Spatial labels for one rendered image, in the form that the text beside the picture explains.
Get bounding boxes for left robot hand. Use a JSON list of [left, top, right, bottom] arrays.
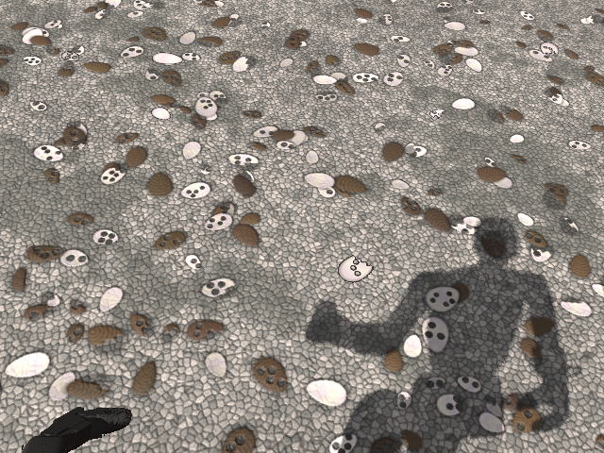
[[22, 407, 132, 453]]

